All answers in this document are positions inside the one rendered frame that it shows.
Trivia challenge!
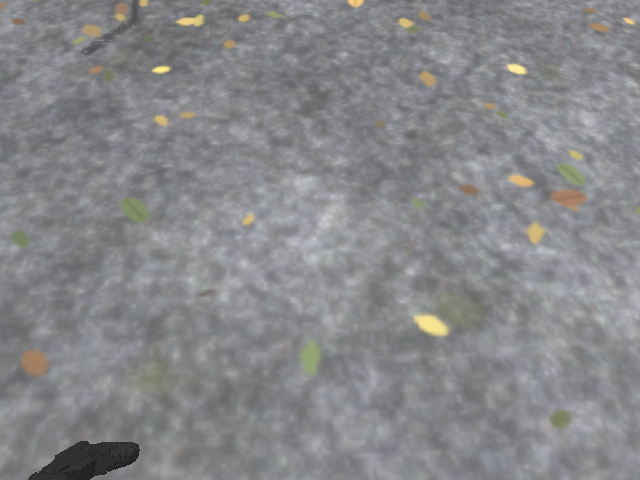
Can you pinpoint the left robot hand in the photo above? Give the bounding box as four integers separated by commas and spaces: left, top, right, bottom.
28, 441, 140, 480

